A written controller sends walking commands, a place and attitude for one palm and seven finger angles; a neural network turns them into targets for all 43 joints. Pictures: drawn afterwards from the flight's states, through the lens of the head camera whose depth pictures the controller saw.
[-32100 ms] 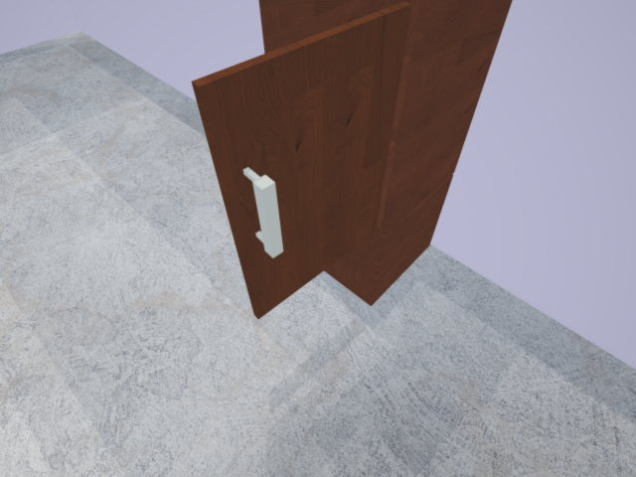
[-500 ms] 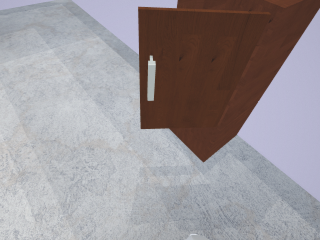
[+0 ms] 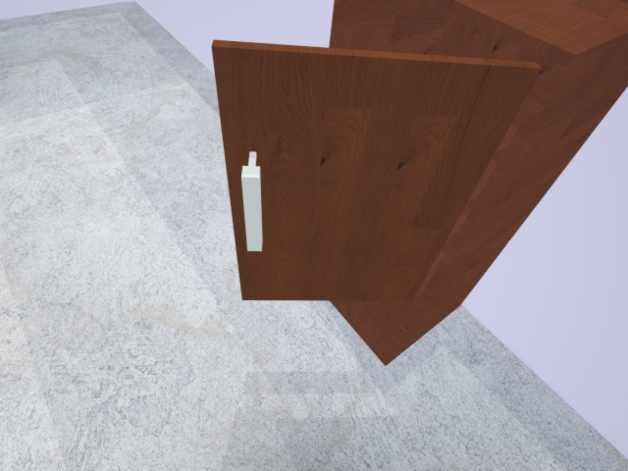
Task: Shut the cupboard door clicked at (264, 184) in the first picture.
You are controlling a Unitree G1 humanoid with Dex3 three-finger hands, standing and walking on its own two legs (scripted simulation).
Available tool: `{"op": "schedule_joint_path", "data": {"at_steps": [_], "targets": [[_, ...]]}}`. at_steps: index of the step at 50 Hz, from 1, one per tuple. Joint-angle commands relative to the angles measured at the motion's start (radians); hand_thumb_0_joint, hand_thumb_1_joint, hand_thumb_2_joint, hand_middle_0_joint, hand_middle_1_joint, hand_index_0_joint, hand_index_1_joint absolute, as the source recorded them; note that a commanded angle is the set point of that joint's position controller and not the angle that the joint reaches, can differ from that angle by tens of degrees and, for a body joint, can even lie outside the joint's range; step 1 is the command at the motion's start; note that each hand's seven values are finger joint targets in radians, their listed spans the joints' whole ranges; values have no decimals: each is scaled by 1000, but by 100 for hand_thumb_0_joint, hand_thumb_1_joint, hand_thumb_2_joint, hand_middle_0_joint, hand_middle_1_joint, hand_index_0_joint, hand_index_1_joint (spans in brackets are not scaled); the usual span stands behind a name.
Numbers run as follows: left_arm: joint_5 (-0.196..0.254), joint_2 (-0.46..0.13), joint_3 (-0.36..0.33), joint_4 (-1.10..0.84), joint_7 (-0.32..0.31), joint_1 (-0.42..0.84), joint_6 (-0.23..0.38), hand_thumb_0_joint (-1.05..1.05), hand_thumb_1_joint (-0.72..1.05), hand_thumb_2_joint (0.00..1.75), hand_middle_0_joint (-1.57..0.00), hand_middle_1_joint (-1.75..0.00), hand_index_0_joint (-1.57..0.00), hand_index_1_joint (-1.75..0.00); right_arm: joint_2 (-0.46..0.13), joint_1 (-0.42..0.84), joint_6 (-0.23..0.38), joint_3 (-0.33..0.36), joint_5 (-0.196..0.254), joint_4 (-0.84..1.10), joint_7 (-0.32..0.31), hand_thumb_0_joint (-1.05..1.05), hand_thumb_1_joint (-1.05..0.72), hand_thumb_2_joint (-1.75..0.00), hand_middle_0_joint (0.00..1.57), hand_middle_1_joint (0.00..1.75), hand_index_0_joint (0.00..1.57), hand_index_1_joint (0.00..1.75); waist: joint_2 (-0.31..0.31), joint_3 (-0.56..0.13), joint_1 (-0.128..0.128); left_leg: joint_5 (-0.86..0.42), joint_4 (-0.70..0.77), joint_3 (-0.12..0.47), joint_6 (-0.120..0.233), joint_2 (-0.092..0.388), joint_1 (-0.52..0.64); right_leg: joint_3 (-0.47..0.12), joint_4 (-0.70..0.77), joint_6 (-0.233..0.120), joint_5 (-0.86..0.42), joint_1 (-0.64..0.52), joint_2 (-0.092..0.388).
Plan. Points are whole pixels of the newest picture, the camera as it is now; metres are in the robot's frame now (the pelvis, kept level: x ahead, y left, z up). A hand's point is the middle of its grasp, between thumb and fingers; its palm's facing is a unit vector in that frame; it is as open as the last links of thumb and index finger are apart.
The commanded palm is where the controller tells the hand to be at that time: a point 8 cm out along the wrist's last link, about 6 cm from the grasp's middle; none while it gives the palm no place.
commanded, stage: come to a stop and stand still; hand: left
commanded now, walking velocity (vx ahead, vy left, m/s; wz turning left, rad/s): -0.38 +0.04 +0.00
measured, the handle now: (253, 203) +0.50 +0.13 +0.03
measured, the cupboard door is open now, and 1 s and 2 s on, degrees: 55 55 55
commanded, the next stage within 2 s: look again from close up in 1.88 s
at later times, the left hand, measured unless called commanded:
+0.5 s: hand out of the picture +0.09 +0.12 -0.15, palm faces +0.06 -0.96 -0.26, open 7.4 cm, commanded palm none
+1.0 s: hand out of the picture +0.04 +0.19 -0.15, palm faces +0.00 -0.96 -0.28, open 7.4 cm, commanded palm none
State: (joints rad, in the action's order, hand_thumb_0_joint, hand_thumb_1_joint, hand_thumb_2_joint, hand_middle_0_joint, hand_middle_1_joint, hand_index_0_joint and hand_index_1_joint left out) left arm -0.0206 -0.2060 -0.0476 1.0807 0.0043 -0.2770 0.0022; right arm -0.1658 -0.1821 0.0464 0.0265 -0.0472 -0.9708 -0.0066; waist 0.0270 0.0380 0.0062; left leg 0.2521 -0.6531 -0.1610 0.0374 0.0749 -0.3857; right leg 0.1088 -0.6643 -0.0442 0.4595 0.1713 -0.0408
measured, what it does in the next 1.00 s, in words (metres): steps on the spot: right foot, then left foot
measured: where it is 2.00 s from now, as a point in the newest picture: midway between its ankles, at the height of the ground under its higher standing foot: outside the picture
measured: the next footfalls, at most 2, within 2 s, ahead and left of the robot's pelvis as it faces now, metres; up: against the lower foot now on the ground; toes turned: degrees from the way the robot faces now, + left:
right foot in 0.30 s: +0.11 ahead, -0.17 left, +0.00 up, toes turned +1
left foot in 0.68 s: +0.04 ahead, +0.07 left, +0.00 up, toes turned +5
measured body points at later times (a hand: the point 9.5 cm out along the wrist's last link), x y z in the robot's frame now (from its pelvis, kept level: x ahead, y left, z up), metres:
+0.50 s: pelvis +0.04 -0.07 +0.01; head +0.10 -0.08 +0.46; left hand +0.09 +0.18 -0.13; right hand +0.13 -0.33 -0.14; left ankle -0.01 +0.06 -0.64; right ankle +0.08 -0.19 -0.72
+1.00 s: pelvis +0.02 +0.00 +0.01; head +0.02 -0.03 +0.46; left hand +0.04 +0.24 -0.13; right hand +0.09 -0.24 -0.15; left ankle +0.00 +0.07 -0.72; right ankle +0.07 -0.17 -0.72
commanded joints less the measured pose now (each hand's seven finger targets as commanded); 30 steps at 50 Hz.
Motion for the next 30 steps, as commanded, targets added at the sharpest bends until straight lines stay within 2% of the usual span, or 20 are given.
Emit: {"op": "schedule_joint_path", "data": {"at_steps": [1, 2, 3, 4, 5, 6, 8, 10, 12, 13, 14, 15, 16, 17, 18, 20, 22, 27, 29, 30], "targets": [[-1, -75, -11, -114, -12, 58, 3, 0, 90, 90, -20, -30, -20, -30, -225, -231, -22, 37, 12, -11, -46, 0, -90, -90, 20, 30, 20, 30, -229, -12, 67, -482, 346, 497, 177, 397, 254, -165, -518, 31, 81, 409, 92], [3, -57, -14, -104, -11, 43, -7, 0, 90, 90, -20, -30, -20, -30, -190, -145, -20, 23, 14, 14, -49, 0, -90, -90, 20, 30, 20, 30, -181, 22, 25, -539, 349, 395, 159, 349, 173, -168, -473, 54, 34, 350, 109], [6, -45, -11, -88, -11, 16, -19, 0, 90, 90, -20, -30, -20, -30, -170, -98, -18, 13, 15, 19, -52, 0, -90, -90, 20, 30, 20, 30, -133, 0, -2, -646, 325, 293, 137, 300, 173, -154, -403, 67, -5, 295, 107], [7, -28, -8, -75, -14, -11, -30, 0, 90, 90, -20, -30, -20, -30, -169, -71, -20, 12, 20, 16, -54, 0, -90, -90, 20, 30, 20, 30, -144, -35, -16, -724, 301, 220, 126, 269, 197, -131, -326, 77, -22, 253, 103], [10, -28, -6, -76, -17, -14, -34, 0, 90, 90, -20, -30, -20, -30, -170, -49, -23, 12, 24, 15, -53, 0, -90, -90, 20, 30, 20, 30, -138, -34, -17, -756, 283, 179, 120, 254, 193, -105, -236, 76, -20, 208, 100], [8, -28, -3, -75, -21, -15, -40, 0, 90, 90, -20, -30, -20, -30, -180, -45, -31, 18, 26, 12, -49, 0, -90, -90, 20, 30, 20, 30, -156, -61, -13, -739, 276, 161, 117, 242, 209, -84, -173, 79, -45, 179, 93], [1, -30, -5, -88, -26, -11, -47, 0, 90, 90, -20, -30, -20, -30, -186, -42, -46, 37, 30, 10, -43, 0, -90, -90, 20, 30, 20, 30, -182, -70, -6, -654, 273, 155, 117, 229, 196, -52, -126, 77, -83, 151, 77], [-4, -38, -9, -102, -26, -16, -42, 0, 90, 90, -20, -30, -20, -30, -196, -22, -59, 50, 29, 10, -38, 0, -90, -90, 20, 30, 20, 30, -185, -50, -15, -600, 238, 146, 106, 222, 181, -30, -69, 70, -121, 127, 64], [-3, -44, -17, -105, -27, -52, -38, 0, 90, 90, -20, -30, -20, -30, -208, 13, -73, 64, 30, 24, -30, 0, -90, -90, 20, 30, 20, 30, -205, -65, -40, -492, 187, 127, 70, 191, 159, -22, 25, 67, -250, 66, 60], [-5, -67, -20, -105, -30, -70, -30, 0, 90, 90, -20, -30, -20, -30, -196, 20, -78, 66, 32, 30, -26, 0, -90, -90, 20, 30, 20, 30, -162, -70, -50, -388, 130, 113, 35, 153, 137, -54, 114, 60, -383, 27, 84], [-14, -123, -28, -114, -33, -68, -17, 0, 90, 90, -20, -30, -20, -30, -158, 2, -82, 67, 39, 39, -19, 0, -90, -90, 20, 30, 20, 30, 5, -78, -48, -167, -5, 55, -25, 50, 87, -217, 202, 18, -602, 10, 193], [-22, -201, -38, -126, -36, -53, -8, 0, 90, 90, -20, -30, -20, -30, -96, -41, -89, 60, 43, 51, -9, 0, -90, -90, 20, 30, 20, 30, 204, -50, -34, 252, -172, 19, -74, -85, 0, -420, 316, -86, -791, 29, 395], [-15, -226, -35, -132, -36, -58, -7, 0, 90, 90, -20, -30, -20, -30, -98, -27, -107, 59, 44, 58, -10, 0, -90, -90, 20, 30, 20, 30, 139, -58, -55, 398, -331, 135, -63, -81, 28, -451, 356, -159, -786, 101, 484], [-16, -209, -39, -123, -43, -18, -5, 0, 90, 90, -20, -30, -20, -30, -90, -4, -113, 57, 37, 62, -14, 0, -90, -90, 20, 30, 20, 30, 149, -46, -34, 376, -439, 184, -62, -83, -51, -450, 324, -176, -874, 62, 452], [-15, -199, -40, -125, -49, 3, -2, 0, 90, 90, -20, -30, -20, -30, -114, -19, -111, 59, 35, 55, -14, 0, -90, -90, 20, 30, 20, 30, 217, -71, -30, 338, -518, 204, -71, -72, -110, -430, 284, -177, -930, -4, 434], [-8, -177, -41, -135, -55, 21, -4, 0, 90, 90, -20, -30, -20, -30, -133, -14, -106, 59, 38, 50, -9, 0, -90, -90, 20, 30, 20, 30, 179, -110, -31, 254, -550, 218, -85, -61, -139, -325, 247, -153, -954, -71, 393], [-9, -169, -40, -141, -58, 8, -2, 0, 90, 90, -20, -30, -20, -30, -131, 12, -108, 52, 34, 59, -2, 0, -90, -90, 20, 30, 20, 30, 173, -118, -45, 214, -508, 212, -95, -67, -129, -301, 261, -136, -891, -69, 377], [-19, -190, -46, -141, -52, -5, -5, 0, 90, 90, -20, -30, -20, -30, -104, 21, -94, 36, 41, 63, 6, 0, -90, -90, 20, 30, 20, 30, 186, -122, -63, 233, -211, 151, -97, -78, -35, -291, 294, -134, -746, -86, 355], [-21, -199, -48, -141, -47, 6, -9, 0, 90, 90, -20, -30, -20, -30, -102, -7, -86, 32, 44, 56, 6, 0, -90, -90, 20, 30, 20, 30, 207, -114, -53, 209, -61, 128, -88, -84, 32, -295, 302, -125, -647, -60, 338], [-19, -195, -46, -135, -45, 21, -11, 0, 90, 90, -20, -30, -20, -30, -97, -32, -82, 32, 45, 43, 4, 0, -90, -90, 20, 30, 20, 30, 191, -111, -38, 156, 38, 114, -85, -86, 90, -286, 286, -108, -600, -31, 324]]}}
